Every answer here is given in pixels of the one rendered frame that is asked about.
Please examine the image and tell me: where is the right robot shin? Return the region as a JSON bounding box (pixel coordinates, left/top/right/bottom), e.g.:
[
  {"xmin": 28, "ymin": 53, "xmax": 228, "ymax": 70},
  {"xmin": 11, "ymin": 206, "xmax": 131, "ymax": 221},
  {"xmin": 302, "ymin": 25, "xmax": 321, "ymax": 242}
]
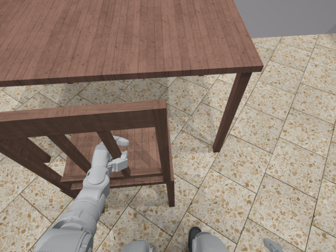
[{"xmin": 195, "ymin": 231, "xmax": 210, "ymax": 237}]

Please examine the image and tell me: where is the table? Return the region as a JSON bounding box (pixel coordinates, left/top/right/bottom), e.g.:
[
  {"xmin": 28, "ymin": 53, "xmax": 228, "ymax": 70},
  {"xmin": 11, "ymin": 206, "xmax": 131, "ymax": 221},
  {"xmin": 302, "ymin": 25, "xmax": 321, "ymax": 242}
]
[{"xmin": 0, "ymin": 0, "xmax": 264, "ymax": 163}]

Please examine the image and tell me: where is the left robot forearm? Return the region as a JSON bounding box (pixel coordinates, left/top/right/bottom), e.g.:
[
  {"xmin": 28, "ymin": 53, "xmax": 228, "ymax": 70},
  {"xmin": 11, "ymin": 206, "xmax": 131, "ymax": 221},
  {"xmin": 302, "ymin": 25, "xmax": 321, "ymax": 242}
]
[{"xmin": 33, "ymin": 166, "xmax": 110, "ymax": 252}]

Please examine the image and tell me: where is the robot left upper arm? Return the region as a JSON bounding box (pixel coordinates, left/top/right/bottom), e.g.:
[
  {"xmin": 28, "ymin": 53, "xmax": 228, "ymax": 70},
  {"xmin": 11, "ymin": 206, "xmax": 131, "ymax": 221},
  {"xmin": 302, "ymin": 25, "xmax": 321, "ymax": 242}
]
[{"xmin": 36, "ymin": 228, "xmax": 93, "ymax": 252}]

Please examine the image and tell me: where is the chair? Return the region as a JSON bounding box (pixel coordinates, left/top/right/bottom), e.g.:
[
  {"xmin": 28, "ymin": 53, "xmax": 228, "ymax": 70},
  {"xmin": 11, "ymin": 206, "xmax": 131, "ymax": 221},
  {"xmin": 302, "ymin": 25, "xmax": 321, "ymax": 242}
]
[{"xmin": 0, "ymin": 99, "xmax": 175, "ymax": 213}]

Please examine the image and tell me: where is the right robot foot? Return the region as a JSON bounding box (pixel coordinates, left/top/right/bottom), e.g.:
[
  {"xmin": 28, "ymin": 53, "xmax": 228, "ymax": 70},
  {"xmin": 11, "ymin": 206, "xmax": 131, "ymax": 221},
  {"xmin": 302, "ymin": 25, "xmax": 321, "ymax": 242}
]
[{"xmin": 188, "ymin": 227, "xmax": 201, "ymax": 252}]

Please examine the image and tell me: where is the left robot hand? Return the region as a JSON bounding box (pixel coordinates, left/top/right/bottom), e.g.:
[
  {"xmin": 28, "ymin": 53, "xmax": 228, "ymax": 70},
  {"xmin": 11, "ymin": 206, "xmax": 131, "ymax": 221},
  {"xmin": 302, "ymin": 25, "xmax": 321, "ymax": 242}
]
[{"xmin": 91, "ymin": 135, "xmax": 130, "ymax": 174}]

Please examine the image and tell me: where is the right robot hand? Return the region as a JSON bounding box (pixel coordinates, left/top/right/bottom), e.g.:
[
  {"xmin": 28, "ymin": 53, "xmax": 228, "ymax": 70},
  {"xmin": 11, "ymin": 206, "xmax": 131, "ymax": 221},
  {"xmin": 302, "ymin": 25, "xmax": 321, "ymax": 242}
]
[{"xmin": 263, "ymin": 238, "xmax": 285, "ymax": 252}]

